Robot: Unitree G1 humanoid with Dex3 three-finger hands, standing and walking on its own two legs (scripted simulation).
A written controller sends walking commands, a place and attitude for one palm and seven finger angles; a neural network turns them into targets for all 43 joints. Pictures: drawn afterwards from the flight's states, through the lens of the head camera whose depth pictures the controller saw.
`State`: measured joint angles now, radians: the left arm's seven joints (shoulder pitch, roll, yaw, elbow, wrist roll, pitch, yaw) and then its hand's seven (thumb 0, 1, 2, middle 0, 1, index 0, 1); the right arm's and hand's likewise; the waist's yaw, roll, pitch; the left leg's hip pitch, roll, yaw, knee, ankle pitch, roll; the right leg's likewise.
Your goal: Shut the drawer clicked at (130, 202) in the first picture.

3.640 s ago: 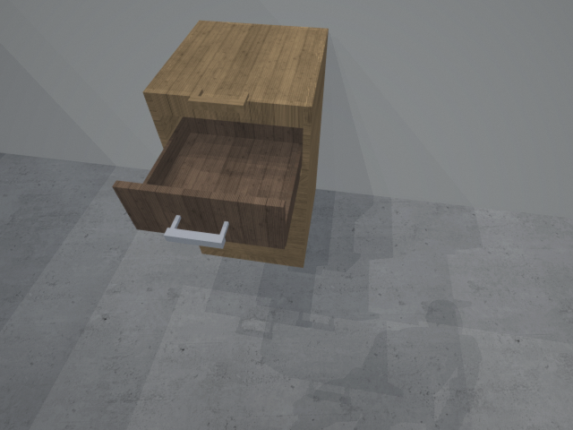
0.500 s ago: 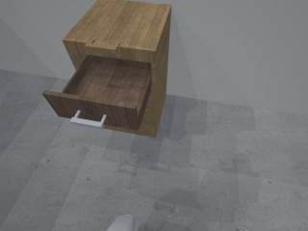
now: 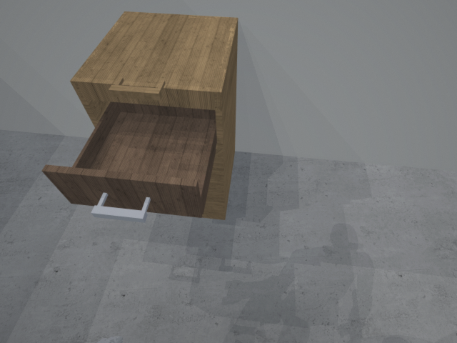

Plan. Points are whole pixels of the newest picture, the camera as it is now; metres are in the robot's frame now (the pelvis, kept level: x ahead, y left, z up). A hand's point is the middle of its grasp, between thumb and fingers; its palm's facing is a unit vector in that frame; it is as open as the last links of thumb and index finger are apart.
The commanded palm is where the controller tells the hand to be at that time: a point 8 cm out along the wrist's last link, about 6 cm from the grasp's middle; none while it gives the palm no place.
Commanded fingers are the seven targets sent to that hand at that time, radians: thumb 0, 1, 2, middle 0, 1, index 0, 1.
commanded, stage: take the last steps up to it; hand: left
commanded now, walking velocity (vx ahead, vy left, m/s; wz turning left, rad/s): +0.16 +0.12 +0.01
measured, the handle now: (122, 206) +0.43 +0.30 -0.16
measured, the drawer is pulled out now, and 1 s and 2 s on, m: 0.27 0.27 0.27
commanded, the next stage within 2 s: come to a stop and stand still in 0.02 s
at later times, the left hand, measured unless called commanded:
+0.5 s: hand out of the picture +0.08 +0.21 -0.17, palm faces +0.05 -0.97 -0.25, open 7.4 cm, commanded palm none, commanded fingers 0.00 0.90 0.90 -0.20 -0.30 -0.20 -0.30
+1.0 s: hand out of the picture +0.08 +0.18 -0.17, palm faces +0.00 -0.97 -0.23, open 7.3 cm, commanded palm none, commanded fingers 0.00 0.90 0.90 -0.20 -0.30 -0.20 -0.30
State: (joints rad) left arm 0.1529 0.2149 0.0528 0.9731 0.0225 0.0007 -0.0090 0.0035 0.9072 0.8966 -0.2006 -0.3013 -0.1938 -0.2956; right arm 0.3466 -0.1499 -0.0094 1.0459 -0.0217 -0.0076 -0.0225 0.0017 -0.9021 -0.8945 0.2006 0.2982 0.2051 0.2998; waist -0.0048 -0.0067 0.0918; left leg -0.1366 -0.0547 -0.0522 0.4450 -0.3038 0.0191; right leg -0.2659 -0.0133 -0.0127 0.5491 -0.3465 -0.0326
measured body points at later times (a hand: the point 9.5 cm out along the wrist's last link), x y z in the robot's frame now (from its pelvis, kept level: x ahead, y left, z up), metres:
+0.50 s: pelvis +0.06 +0.01 +0.00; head +0.12 +0.01 +0.44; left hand +0.08 +0.26 -0.15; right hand +0.15 -0.22 -0.16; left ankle +0.08 +0.16 -0.74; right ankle +0.01 -0.10 -0.74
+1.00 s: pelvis +0.04 +0.00 +0.00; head +0.07 -0.01 +0.45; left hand +0.08 +0.23 -0.15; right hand +0.07 -0.24 -0.16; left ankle +0.05 +0.13 -0.74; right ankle +0.01 -0.10 -0.74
